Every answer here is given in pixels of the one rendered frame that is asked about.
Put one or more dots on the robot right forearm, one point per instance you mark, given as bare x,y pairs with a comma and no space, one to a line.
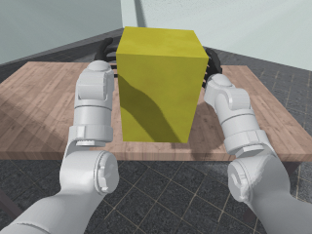
243,136

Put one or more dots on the robot right upper arm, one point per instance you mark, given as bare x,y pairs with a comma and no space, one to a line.
262,183

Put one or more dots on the robot left upper arm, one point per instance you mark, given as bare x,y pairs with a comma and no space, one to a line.
86,176

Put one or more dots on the carton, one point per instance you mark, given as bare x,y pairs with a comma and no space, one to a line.
160,75

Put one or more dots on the left robot hand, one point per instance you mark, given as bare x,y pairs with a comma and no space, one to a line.
102,52

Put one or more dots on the table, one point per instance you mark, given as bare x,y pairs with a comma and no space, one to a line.
37,109

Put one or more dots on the right robot hand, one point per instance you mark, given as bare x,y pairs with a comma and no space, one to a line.
213,66

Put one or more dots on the robot left forearm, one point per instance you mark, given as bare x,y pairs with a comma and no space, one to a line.
92,109

